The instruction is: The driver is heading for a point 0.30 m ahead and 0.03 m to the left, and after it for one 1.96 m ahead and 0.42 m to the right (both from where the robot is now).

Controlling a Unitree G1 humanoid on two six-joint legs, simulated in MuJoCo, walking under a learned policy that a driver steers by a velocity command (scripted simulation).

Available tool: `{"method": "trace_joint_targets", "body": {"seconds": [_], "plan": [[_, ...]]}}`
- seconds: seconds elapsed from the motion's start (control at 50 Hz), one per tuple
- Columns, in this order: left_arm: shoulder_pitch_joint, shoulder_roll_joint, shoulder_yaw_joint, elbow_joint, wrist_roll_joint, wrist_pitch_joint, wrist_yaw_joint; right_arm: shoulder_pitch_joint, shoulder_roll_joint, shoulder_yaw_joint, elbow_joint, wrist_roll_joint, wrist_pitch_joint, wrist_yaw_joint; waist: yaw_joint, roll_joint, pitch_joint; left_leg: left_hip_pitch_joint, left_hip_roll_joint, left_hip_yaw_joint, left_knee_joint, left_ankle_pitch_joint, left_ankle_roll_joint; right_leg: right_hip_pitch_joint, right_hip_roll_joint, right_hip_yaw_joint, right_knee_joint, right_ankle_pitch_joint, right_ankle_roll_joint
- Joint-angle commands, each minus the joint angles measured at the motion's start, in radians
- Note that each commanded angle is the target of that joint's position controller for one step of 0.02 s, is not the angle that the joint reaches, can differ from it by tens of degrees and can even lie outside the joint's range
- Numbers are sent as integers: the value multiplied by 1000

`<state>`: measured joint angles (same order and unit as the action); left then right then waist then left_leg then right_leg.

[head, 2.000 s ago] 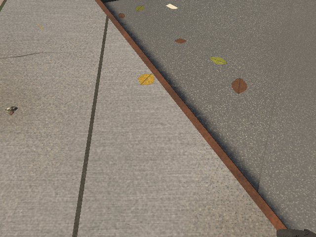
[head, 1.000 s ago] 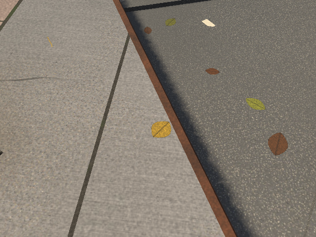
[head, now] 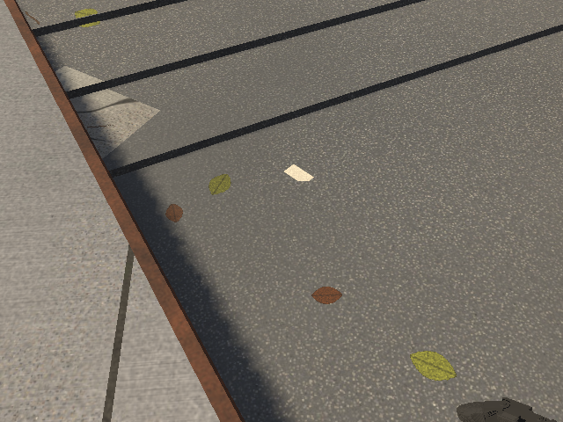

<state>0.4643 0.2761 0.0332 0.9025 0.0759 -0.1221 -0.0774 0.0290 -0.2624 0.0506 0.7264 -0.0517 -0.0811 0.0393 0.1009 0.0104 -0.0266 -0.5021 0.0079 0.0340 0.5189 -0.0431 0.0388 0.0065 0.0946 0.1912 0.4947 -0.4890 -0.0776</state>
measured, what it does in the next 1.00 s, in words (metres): goes down, turning right: right foot 0.15 m lower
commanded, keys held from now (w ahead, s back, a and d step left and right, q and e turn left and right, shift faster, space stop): w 0.10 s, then w+e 0.62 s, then w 0.16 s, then w+q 0.12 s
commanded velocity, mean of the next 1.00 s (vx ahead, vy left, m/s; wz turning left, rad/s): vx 0.50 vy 0.00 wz -0.36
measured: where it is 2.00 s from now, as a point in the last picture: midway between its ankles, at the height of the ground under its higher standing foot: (383, 245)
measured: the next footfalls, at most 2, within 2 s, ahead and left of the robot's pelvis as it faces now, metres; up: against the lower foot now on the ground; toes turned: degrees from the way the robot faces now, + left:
right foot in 0.66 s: +0.50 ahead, -0.21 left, -0.15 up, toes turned -19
left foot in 1.06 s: +0.81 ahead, -0.05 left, -0.15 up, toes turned -19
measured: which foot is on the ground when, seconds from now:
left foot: down 0.00-0.66, up 0.68-1.00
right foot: down 0.00-0.00, up 0.02-0.64, down 0.66-1.00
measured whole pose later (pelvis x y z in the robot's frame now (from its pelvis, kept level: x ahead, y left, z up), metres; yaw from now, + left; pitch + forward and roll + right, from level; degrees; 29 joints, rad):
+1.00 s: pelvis +0.57 -0.10 -0.14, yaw -23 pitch +2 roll -4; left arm 0.29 0.25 0.06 0.91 -0.02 -0.06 0.01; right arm 0.11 -0.25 -0.04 0.74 0.02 -0.09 -0.01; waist 0.04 0.04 -0.05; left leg -0.63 0.11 -0.05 0.67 0.02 -0.03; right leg -0.13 0.07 0.04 0.40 -0.31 -0.01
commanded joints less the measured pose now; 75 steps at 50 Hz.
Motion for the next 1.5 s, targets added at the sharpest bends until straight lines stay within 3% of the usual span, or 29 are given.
{"method": "trace_joint_targets", "body": {"seconds": [0.02, 0.04, 0.06, 0.08, 0.12, 0.18, 0.22, 0.3, 0.5, 0.52, 0.54, 0.6, 0.64, 0.66, 0.68, 0.7, 0.74, 0.8, 0.84, 0.88, 0.94, 1.02, 1.06, 1.08, 1.1, 1.12, 1.14, 1.18, 1.5], "plan": [[165, -50, -35, -53, 34, -40, -10, 521, -188, -69, 66, 14, -28, 3, -187, 277, -482, 1159, 367, -542, 31, 325, 471, -649, 85, -51, 678, -19, 69], [11, 36, -12, -82, 0, -36, -12, 618, -143, -69, 112, -25, -25, 0, -276, 113, -314, 1048, 378, -678, -132, 9, 387, -849, 53, -21, 861, -102, 52], [-117, 57, -2, -112, -22, -27, 12, 495, -147, -79, 98, -14, -32, -7, -238, 61, -69, 789, 352, -567, -194, -157, 299, -901, -30, -27, 869, 3, 29], [-143, 86, 0, -103, -15, -15, 39, 378, -95, -69, 73, -4, -27, -20, -199, 12, -1, 601, 329, -490, -243, -142, 281, -852, -98, -43, 828, 95, 27], [-147, 40, -23, -83, 24, 3, 53, 293, 11, -39, 54, -1, -24, -35, -130, 10, -17, 418, 289, -360, -309, 11, 261, -689, -194, -41, 661, 183, 35], [-112, -3, -35, -66, 14, 33, 17, 275, -64, -76, 47, -24, -36, -49, -101, 19, -21, 262, 193, -152, -353, -31, 230, -571, -172, -142, 610, 198, 85], [-170, 17, -35, -89, 26, 30, 1, 280, -32, -70, 45, -55, -55, -56, -114, -8, 17, 277, 204, -120, -341, 24, 216, -682, -210, -59, 478, 483, 54], [-237, 1, -37, -103, 9, 30, 4, 398, -7, -52, 119, -53, -53, -33, -130, 21, 30, 327, 213, -40, -241, 38, 215, -713, -231, -59, 250, 831, 31], [-501, -36, -37, -230, 17, 72, 1, 648, 21, 4, 258, -36, -57, -56, -242, 3, 224, 464, 238, 11, -80, -189, 124, -744, -247, -149, 55, 850, 32], [-549, 10, -6, -243, -188, 77, -13, 515, -103, -65, 247, 97, -10, -89, -228, -5, 310, 302, 248, 36, 38, -140, 91, -720, -179, -79, 73, 843, 23], [-541, 8, -11, -244, -197, 82, -25, 532, -114, -67, 228, 95, 8, -100, -231, -42, 261, 370, 254, 71, 101, -92, 80, -729, -165, -122, 57, 853, 26], [-496, -31, -8, -221, -126, 94, -43, 574, -78, -83, 228, 79, 38, -109, -240, -26, 169, 429, 250, 110, 312, 95, 44, -553, -149, -209, -72, 838, 20], [-207, 41, 40, -113, -109, 97, -8, 551, -84, -97, 236, 73, 38, -94, -89, -28, -5, 285, 217, 150, 700, 243, 13, -115, -79, -285, -91, 864, -27], [-53, 134, 76, -66, -99, 105, 22, 535, -72, -105, 232, 77, 13, -78, 11, -150, -76, -11, 94, 194, 1131, -189, -75, 235, -170, -195, -80, 1171, -113], [29, 258, 75, -54, -70, 80, 32, 656, 2, -70, 180, 59, -34, -45, -15, -326, -335, -415, 41, 29, 1561, -827, -114, 718, -396, 76, 313, 1716, -310], [140, 223, 80, -40, -89, 84, 34, 579, -98, -84, 133, 96, -75, -25, 81, -252, -573, -464, 49, -128, 1570, -799, -129, 806, -463, 228, 257, 1526, -449], [67, 215, 84, -5, -100, 108, 74, 353, -49, -73, 9, 130, -75, -50, 11, -84, -460, -638, 107, -89, 1423, -637, -123, 589, -469, 427, -60, 597, -388], [-227, 106, 38, -82, -77, 84, 80, 369, -36, -80, 33, 78, -24, -85, -152, 90, -137, -458, 176, -143, 1254, -480, -102, -119, -505, 374, -154, 490, -316], [-382, 107, 33, -116, -81, 54, 82, 271, -58, -99, -11, 62, -12, -95, -205, -23, 109, -194, 186, -114, 683, -260, -109, -580, -286, 81, -298, 398, -192], [-346, 122, 42, -110, -70, 42, 94, 239, -27, -102, 8, 20, -25, -83, -170, -77, 34, 105, 114, -50, 373, 79, -117, -659, -156, -85, -271, 477, -161], [-278, 141, 57, -74, -102, 34, 95, 190, -42, -104, 2, 79, -17, -57, -134, -114, 3, 83, 112, -86, 172, 172, -100, -412, -273, -27, -295, 402, -160], [-188, 138, 69, -33, -100, 62, 82, 86, -93, -126, -31, 69, -1, -38, -82, -63, 84, -4, 87, -49, 98, -33, -5, -228, -331, -11, -227, 244, -99], [-193, 107, 61, -38, -84, 79, 80, 217, -128, -151, 9, 66, 3, -30, -139, -33, 31, 138, 44, -16, 77, -73, 46, -203, -269, -90, -29, 374, -50], [-129, 49, 46, -52, -66, 76, 82, 319, -202, -176, 37, 67, -2, -26, -128, 133, -51, 348, 121, -182, 51, -25, 105, -335, -156, -198, 289, 372, 4], [-76, 6, 30, -72, -64, 59, 82, 462, -271, -197, 77, 71, -2, -15, -154, 412, -164, 652, 286, -673, -174, -279, 247, -671, -14, -246, 657, 38, 79], [-130, 67, 44, -69, -81, 47, 78, 478, -202, -175, 68, 66, -8, -6, -174, 299, -184, 707, 322, -861, -275, -522, 244, -818, -39, -104, 791, -29, 59], [-247, 109, 55, -100, -97, 37, 78, 405, -168, -162, 44, 51, -16, -4, -185, 177, -92, 620, 302, -766, -262, -492, 208, -873, -86, -87, 806, 62, 31], [-336, 88, 55, -130, -67, 25, 89, 295, -146, -157, 18, 50, -16, -14, -146, 48, -46, 454, 244, -585, -254, -268, 192, -796, -150, -87, 672, 197, 17], [-644, 26, 40, -244, -82, -5, 61, 467, -91, -157, 116, 76, 13, -71, -201, 97, 45, 426, 140, -381, -243, 82, 150, -593, -77, -129, -12, 566, 79]]}}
